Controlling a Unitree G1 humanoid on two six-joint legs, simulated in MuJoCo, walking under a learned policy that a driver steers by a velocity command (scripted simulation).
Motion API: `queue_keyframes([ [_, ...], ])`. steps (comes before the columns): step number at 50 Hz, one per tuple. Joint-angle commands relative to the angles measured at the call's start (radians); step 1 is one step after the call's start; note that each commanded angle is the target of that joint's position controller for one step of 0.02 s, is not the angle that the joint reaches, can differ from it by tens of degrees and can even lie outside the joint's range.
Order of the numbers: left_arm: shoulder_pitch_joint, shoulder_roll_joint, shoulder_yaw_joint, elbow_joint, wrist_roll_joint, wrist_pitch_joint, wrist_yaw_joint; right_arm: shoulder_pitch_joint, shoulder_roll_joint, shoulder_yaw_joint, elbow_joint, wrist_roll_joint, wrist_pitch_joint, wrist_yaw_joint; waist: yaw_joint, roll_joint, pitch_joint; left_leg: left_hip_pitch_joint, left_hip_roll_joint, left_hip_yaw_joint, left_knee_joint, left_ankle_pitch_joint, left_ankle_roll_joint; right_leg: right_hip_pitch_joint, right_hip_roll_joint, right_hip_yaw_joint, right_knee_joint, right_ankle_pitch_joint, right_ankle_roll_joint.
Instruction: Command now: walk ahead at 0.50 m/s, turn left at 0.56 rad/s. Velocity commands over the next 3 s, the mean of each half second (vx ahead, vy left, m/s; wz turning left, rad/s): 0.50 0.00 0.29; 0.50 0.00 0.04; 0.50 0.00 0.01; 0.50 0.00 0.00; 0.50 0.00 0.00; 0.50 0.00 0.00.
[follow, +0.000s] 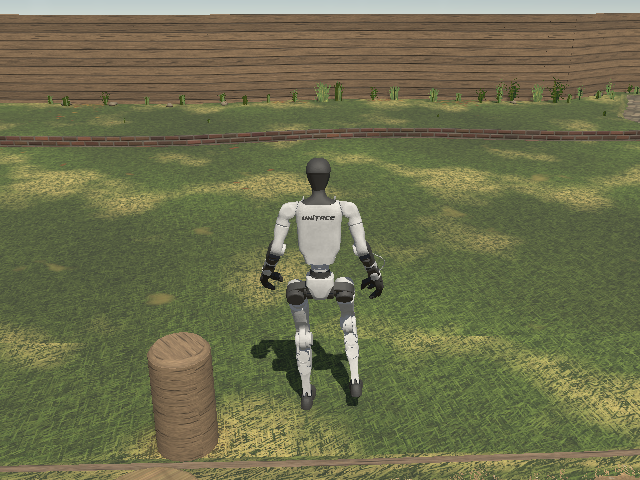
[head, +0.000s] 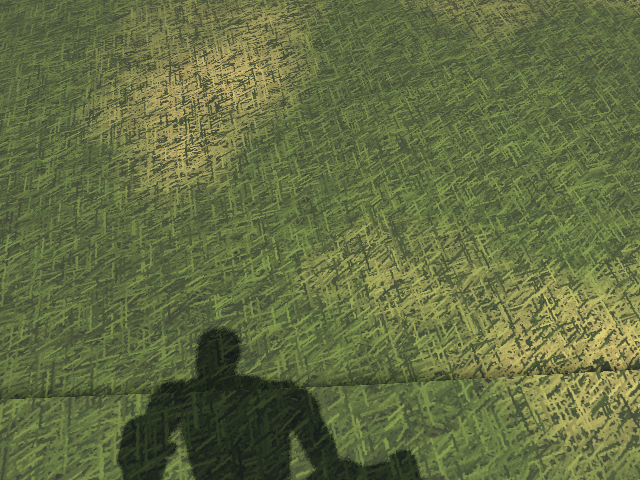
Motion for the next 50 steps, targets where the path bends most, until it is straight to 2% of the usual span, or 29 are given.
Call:
queue_keyframes([
  [1, 0.013, 0.067, 0.018, -0.059, 0.011, 0.008, 0.009, -0.042, -0.161, -0.043, -0.082, -0.003, -0.016, -0.023, 0.036, 0.066, -0.068, 0.006, 0.227, -0.218, -0.169, 0.310, 0.191, -0.024, 0.010, -0.029, -0.141, 0.127, 0.040],
  [4, -0.098, 0.034, 0.001, -0.081, 0.011, 0.005, 0.001, 0.005, -0.155, -0.041, -0.062, 0.009, -0.010, -0.035, -0.015, 0.089, -0.059, -0.030, 0.181, -0.175, -0.144, 0.204, 0.137, 0.049, 0.053, -0.033, -0.386, 0.344, 0.043],
  [8, -0.158, 0.063, 0.006, -0.095, -0.005, -0.007, -0.024, 0.087, -0.143, -0.034, -0.018, 0.015, -0.008, -0.034, -0.053, 0.113, -0.049, 0.052, 0.240, -0.247, -0.091, 0.083, 0.122, 0.087, 0.068, -0.012, -0.519, 0.409, 0.009],
  [11, -0.128, 0.097, 0.023, -0.094, -0.007, -0.017, -0.033, 0.085, -0.150, -0.037, -0.011, 0.010, -0.001, -0.033, -0.023, 0.136, -0.034, 0.124, 0.286, -0.317, -0.029, 0.103, 0.106, 0.121, 0.071, -0.018, -0.559, 0.277, -0.043],
  [12, -0.075, 0.103, 0.029, -0.078, -0.005, -0.020, -0.031, 0.073, -0.143, -0.035, -0.013, 0.010, 0.002, -0.032, 0.009, 0.139, -0.044, 0.131, 0.271, -0.314, 0.014, 0.159, 0.092, 0.191, 0.083, -0.039, -0.594, 0.262, -0.065],
  [13, 0.018, 0.129, 0.044, -0.057, 0.003, -0.024, -0.026, 0.069, -0.114, -0.025, -0.018, 0.008, 0.003, -0.031, 0.054, 0.117, -0.106, 0.123, 0.219, -0.277, 0.137, 0.247, 0.062, 0.332, 0.068, -0.029, -0.606, 0.277, -0.098],
  [14, 0.161, 0.185, 0.059, -0.043, 0.016, -0.029, -0.024, 0.108, -0.071, -0.006, -0.027, -0.003, 0.002, -0.031, 0.095, -0.005, -0.239, 0.000, 0.142, -0.200, 0.427, 0.116, 0.018, 0.580, -0.087, 0.138, -0.581, 0.300, -0.172],
  [15, 0.268, 0.252, 0.082, 0.009, 0.010, -0.013, -0.032, 0.246, -0.017, 0.009, -0.026, 0.025, -0.009, -0.032, 0.064, -0.317, -0.346, -0.338, -0.007, -0.086, 0.767, -0.347, -0.062, 0.858, -0.269, 0.592, -0.709, 0.026, -0.340],
  [16, 0.274, 0.163, 0.060, 0.008, -0.026, -0.009, -0.039, 0.206, -0.104, -0.005, -0.015, 0.031, -0.015, -0.032, 0.095, -0.216, -0.275, -0.492, 0.040, -0.144, 0.883, -0.414, -0.066, 0.843, -0.287, 0.728, -0.800, -0.284, -0.328],
  [17, 0.221, 0.115, 0.045, 0.004, -0.027, -0.002, -0.035, 0.078, -0.146, -0.018, -0.036, 0.034, -0.015, -0.031, 0.113, -0.114, -0.134, -0.547, 0.083, -0.130, 0.910, -0.325, -0.060, 0.729, -0.255, 0.600, -0.814, -0.302, -0.284],
  [18, 0.168, 0.099, 0.034, -0.006, -0.012, 0.005, -0.032, 0.009, -0.134, -0.015, -0.053, 0.019, -0.015, -0.033, 0.093, -0.038, -0.067, -0.524, 0.123, -0.086, 0.874, -0.247, -0.061, 0.611, -0.208, 0.478, -0.826, -0.201, -0.257],
  [19, 0.137, 0.084, 0.028, -0.005, -0.002, 0.008, -0.030, -0.017, -0.119, -0.015, -0.065, 0.007, -0.020, -0.031, 0.072, -0.040, -0.027, -0.505, 0.154, -0.076, 0.809, -0.188, -0.065, 0.531, -0.174, 0.408, -0.843, -0.113, -0.259],
  [21, 0.116, 0.053, 0.017, -0.001, 0.007, 0.005, -0.026, 0.011, -0.091, -0.015, -0.054, 0.008, -0.020, -0.024, 0.039, -0.088, -0.038, -0.415, 0.193, -0.056, 0.719, -0.126, -0.074, 0.462, -0.111, 0.291, -0.874, 0.035, -0.243],
  [23, 0.133, 0.071, 0.021, 0.014, 0.001, -0.001, -0.024, 0.012, -0.069, -0.010, -0.050, 0.009, -0.017, -0.025, 0.033, -0.088, -0.045, -0.407, 0.207, -0.034, 0.645, -0.105, -0.088, 0.448, -0.109, 0.240, -0.895, 0.142, -0.261],
  [26, 0.161, 0.114, 0.034, 0.043, -0.004, 0.008, -0.014, -0.081, -0.048, 0.002, -0.077, -0.003, -0.020, -0.028, 0.056, -0.054, -0.026, -0.435, 0.220, -0.020, 0.453, 0.014, -0.108, 0.464, -0.114, 0.167, -0.908, 0.312, -0.261],
  [31, 0.229, 0.126, 0.029, 0.099, -0.020, 0.025, -0.003, -0.233, -0.022, 0.013, -0.115, 0.002, -0.039, -0.003, 0.106, -0.047, -0.003, -0.333, 0.179, 0.023, 0.201, 0.257, -0.105, 0.447, -0.073, 0.052, -0.897, 0.393, -0.221],
  [32, 0.250, 0.126, 0.030, 0.112, -0.007, 0.027, -0.006, -0.235, -0.009, 0.014, -0.117, 0.003, -0.039, 0.002, 0.105, -0.063, -0.029, -0.259, 0.159, 0.038, 0.238, 0.275, -0.111, 0.427, -0.077, 0.038, -0.883, 0.454, -0.228],
  [36, 0.263, 0.136, 0.034, 0.143, -0.019, 0.053, -0.003, -0.265, -0.045, 0.002, -0.147, 0.010, -0.045, 0.020, 0.084, -0.060, 0.012, -0.272, 0.154, 0.037, 0.180, 0.112, -0.070, 0.530, -0.125, 0.053, -0.820, 0.492, -0.222],
  [38, 0.228, 0.161, 0.041, 0.146, -0.021, 0.066, 0.009, -0.130, -0.079, -0.018, -0.115, 0.004, -0.051, 0.022, 0.000, -0.076, -0.039, -0.102, 0.122, 0.064, 0.116, 0.087, -0.032, 0.539, -0.123, 0.042, -0.693, 0.670, -0.193],
  [39, 0.223, 0.141, 0.033, 0.142, -0.018, 0.069, 0.012, 0.019, -0.125, -0.043, -0.069, -0.001, -0.052, 0.016, -0.062, -0.038, -0.133, 0.101, 0.126, 0.057, 0.089, 0.130, 0.002, 0.491, -0.070, 0.005, -0.520, 0.686, -0.163],
  [40, 0.267, 0.087, 0.011, 0.118, 0.013, 0.065, 0.014, 0.156, -0.206, -0.061, -0.053, -0.009, -0.049, 0.009, -0.082, 0.127, -0.284, 0.391, 0.337, -0.190, 0.098, 0.181, 0.084, 0.302, 0.008, -0.039, -0.195, 0.357, -0.123],
  [41, 0.385, -0.019, -0.019, 0.120, 0.004, 0.045, 0.002, 0.165, -0.230, -0.061, -0.046, 0.005, -0.046, 0.019, -0.028, 0.355, -0.369, 0.599, 0.483, -0.595, -0.024, -0.040, 0.239, -0.029, 0.168, -0.018, 0.104, -0.248, -0.072],
  [42, 0.314, 0.101, 0.012, 0.127, -0.025, 0.027, -0.009, 0.167, -0.140, -0.040, -0.041, 0.014, -0.044, 0.022, -0.061, 0.254, -0.300, 0.538, 0.463, -0.614, -0.092, -0.182, 0.217, -0.146, 0.120, 0.069, 0.200, -0.242, -0.085],
  [43, 0.216, 0.160, 0.034, 0.101, -0.044, 0.021, -0.008, 0.099, -0.111, -0.027, -0.045, 0.013, -0.043, 0.020, -0.051, 0.170, -0.167, 0.405, 0.439, -0.482, -0.113, -0.129, 0.191, -0.169, 0.078, 0.050, 0.219, -0.147, -0.094],
  [44, 0.173, 0.150, 0.037, 0.095, -0.039, 0.028, -0.004, 0.044, -0.091, -0.018, -0.050, 0.006, -0.047, 0.027, -0.022, 0.091, -0.107, 0.281, 0.403, -0.384, -0.139, -0.023, 0.179, -0.131, 0.035, 0.033, 0.189, -0.073, -0.088],
  [45, 0.171, 0.134, 0.039, 0.091, -0.028, 0.037, -0.002, 0.001, -0.078, -0.014, -0.052, 0.005, -0.051, 0.032, 0.006, 0.084, -0.069, 0.194, 0.376, -0.326, -0.169, 0.042, 0.177, -0.099, 0.007, 0.041, 0.134, -0.011, -0.079],
  [47, 0.207, 0.088, 0.036, 0.099, -0.027, 0.054, -0.003, -0.032, -0.054, -0.009, -0.042, 0.008, -0.062, 0.032, 0.048, 0.088, -0.064, 0.125, 0.334, -0.262, -0.225, 0.045, 0.166, -0.030, -0.035, 0.052, 0.040, 0.052, -0.071],
  [49, 0.163, 0.071, 0.037, 0.082, -0.023, 0.067, -0.003, -0.010, -0.071, -0.014, -0.017, 0.012, -0.064, 0.020, 0.048, 0.080, -0.043, 0.129, 0.338, -0.241, -0.260, 0.075, 0.172, -0.077, -0.047, 0.044, -0.036, 0.077, -0.064],
  [50, 0.136, 0.048, 0.030, 0.074, -0.011, 0.066, -0.003, 0.012, -0.093, -0.025, 0.002, 0.003, -0.061, 0.013, 0.040, 0.067, -0.050, 0.127, 0.333, -0.209, -0.259, 0.130, 0.184, -0.087, -0.044, 0.025, -0.069, 0.113, -0.048],
])
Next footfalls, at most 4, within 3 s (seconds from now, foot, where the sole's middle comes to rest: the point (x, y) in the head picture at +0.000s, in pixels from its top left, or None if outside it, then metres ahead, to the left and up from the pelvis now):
0.26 right None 0.33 -0.14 -0.78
0.78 left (262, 435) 0.55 0.12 -0.78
1.48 right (368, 302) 0.98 -0.14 -0.95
1.96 left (278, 229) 1.24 0.11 -0.95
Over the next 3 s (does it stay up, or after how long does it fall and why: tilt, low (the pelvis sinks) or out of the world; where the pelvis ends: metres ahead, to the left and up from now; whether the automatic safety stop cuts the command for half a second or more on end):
stays up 1.65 0.03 -0.18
